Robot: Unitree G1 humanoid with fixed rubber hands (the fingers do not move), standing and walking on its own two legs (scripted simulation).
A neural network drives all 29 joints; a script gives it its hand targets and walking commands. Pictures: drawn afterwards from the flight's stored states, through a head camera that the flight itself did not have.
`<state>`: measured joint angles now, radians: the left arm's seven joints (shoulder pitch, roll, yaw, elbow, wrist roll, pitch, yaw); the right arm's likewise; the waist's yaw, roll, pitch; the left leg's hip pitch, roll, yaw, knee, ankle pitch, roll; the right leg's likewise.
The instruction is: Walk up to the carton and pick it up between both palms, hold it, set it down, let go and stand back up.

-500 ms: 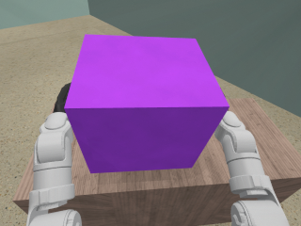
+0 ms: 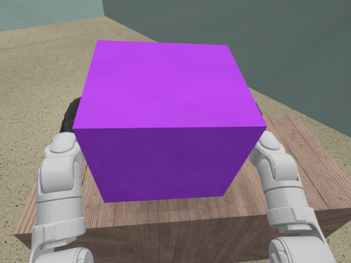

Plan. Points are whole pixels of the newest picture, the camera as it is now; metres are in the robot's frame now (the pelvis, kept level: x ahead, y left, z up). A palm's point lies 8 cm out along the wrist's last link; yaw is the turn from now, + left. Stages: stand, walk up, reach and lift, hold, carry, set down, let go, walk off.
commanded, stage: hold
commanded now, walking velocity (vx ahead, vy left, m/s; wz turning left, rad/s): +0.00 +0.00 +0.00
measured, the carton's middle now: (165, 124) +0.40 +0.00 +0.14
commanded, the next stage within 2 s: none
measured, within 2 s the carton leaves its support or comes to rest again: neither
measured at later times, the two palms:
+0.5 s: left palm (73, 133) +0.34 +0.20 +0.16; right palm (255, 131) +0.34 -0.20 +0.16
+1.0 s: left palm (72, 133) +0.35 +0.20 +0.16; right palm (253, 130) +0.35 -0.19 +0.16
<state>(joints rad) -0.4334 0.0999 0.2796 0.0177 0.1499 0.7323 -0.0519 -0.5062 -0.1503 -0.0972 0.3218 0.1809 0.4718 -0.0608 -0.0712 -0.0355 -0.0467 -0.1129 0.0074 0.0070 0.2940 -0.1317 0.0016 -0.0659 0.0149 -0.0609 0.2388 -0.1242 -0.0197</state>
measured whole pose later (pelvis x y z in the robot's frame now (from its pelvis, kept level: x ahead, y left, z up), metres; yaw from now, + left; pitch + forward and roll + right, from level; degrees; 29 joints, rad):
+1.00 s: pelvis +0.00 +0.00 +0.00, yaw +0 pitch -3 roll -1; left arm -0.45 0.10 0.28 0.03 0.16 0.74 -0.05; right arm -0.53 -0.15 -0.10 0.36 0.18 0.47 -0.05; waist -0.07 -0.04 -0.05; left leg -0.11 0.00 0.01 0.29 -0.13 0.00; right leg -0.07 0.01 -0.06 0.24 -0.12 -0.02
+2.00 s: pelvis +0.00 +0.00 +0.00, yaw +0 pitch -3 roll -1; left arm -0.41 0.09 0.28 -0.03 0.15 0.76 -0.05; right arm -0.49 -0.16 -0.09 0.29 0.19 0.49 -0.06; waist -0.08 -0.04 -0.04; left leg -0.11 0.01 0.01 0.29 -0.13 0.00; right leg -0.07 0.02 -0.06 0.24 -0.13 -0.02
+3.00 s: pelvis +0.00 +0.00 +0.00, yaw +0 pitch -3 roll +0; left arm -0.44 0.09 0.28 0.02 0.15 0.75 -0.04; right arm -0.52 -0.16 -0.10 0.34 0.18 0.48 -0.05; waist -0.07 -0.03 -0.05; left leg -0.11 0.01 0.01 0.28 -0.12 0.00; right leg -0.07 0.02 -0.05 0.24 -0.12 -0.02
